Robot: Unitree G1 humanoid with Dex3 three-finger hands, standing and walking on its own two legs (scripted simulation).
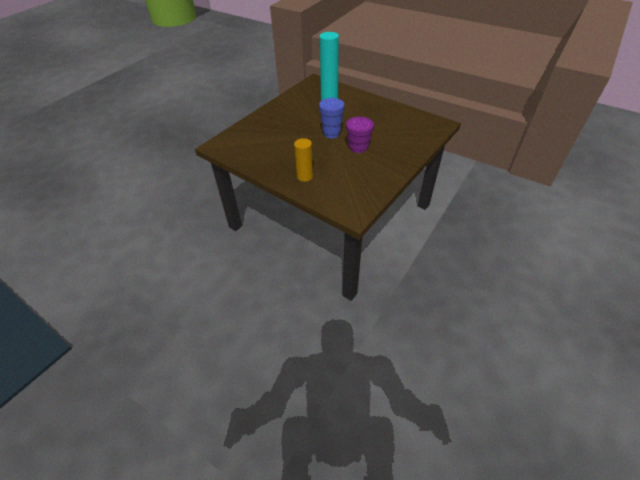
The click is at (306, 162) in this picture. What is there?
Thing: slim round
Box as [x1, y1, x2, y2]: [294, 138, 312, 180]
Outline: 302,138 294,142 296,171 298,179 308,180 312,177 311,143 308,139
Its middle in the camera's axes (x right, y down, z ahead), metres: -0.05 -0.26 +1.25
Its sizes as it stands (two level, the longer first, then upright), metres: 0.053 0.053 0.129
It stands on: a support 0.42 m high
